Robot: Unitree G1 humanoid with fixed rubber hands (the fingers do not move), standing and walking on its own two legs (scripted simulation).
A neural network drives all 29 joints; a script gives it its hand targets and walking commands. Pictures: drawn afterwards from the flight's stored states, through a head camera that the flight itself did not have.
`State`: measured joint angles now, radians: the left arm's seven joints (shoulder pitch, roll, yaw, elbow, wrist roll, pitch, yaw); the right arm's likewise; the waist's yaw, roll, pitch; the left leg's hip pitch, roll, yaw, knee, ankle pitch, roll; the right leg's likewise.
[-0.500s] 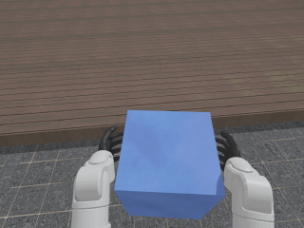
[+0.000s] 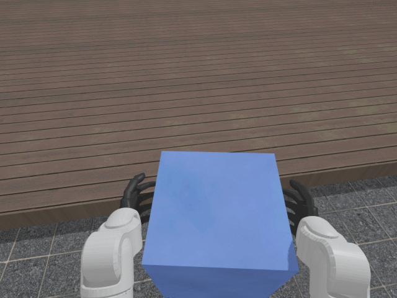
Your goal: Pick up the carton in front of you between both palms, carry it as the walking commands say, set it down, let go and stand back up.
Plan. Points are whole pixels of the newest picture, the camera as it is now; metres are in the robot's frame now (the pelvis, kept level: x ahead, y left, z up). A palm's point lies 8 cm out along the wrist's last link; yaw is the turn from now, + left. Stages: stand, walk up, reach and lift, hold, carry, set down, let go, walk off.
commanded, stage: carry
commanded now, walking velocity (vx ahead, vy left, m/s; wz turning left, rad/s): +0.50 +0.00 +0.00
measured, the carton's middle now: (215, 230) +0.26 -0.01 +0.02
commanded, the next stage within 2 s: none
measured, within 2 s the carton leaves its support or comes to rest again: neither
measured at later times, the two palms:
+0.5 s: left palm (152, 82) +0.61 +0.14 +0.15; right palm (262, 79) +0.64 -0.16 +0.14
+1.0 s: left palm (160, 39) +1.03 +0.16 +0.10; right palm (235, 39) +1.02 -0.14 +0.11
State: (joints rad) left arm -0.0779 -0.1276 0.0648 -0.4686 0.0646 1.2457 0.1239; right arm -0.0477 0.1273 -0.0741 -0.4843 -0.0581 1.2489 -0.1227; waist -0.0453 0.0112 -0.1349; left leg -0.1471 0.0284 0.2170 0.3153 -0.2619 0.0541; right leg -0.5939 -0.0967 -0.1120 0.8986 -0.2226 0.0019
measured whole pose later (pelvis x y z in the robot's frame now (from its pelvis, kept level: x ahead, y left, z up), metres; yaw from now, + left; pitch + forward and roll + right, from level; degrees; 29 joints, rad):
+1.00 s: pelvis +0.65 +0.02 -0.02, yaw +2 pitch +6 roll -1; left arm -0.67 -0.09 0.32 -0.18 0.04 1.17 0.16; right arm -0.67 0.09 -0.29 -0.14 0.01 1.16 -0.18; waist -0.08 0.00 0.08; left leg -0.30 -0.02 0.14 0.55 -0.37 0.10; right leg -0.94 -0.05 -0.05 1.53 -0.42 -0.08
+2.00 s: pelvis +1.37 +0.02 +0.14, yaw +1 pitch +5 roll -1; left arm -0.75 -0.10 0.39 0.02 0.13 1.28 0.14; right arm -0.76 0.09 -0.35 0.07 -0.06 1.27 -0.18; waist -0.06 0.00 -0.03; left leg -0.18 -0.03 0.12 0.32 -0.23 0.08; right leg -0.61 -0.05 -0.05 0.74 -0.21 -0.01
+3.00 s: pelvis +1.90 +0.01 +0.13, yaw +3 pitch +4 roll +0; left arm -0.09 -0.13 0.08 -0.39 0.08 1.23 0.11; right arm -0.10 0.13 -0.07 -0.40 -0.08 1.26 -0.12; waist 0.01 0.02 -0.18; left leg -0.20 0.08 0.17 0.51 -0.34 -0.03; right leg -0.27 -0.04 -0.18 0.51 -0.30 -0.03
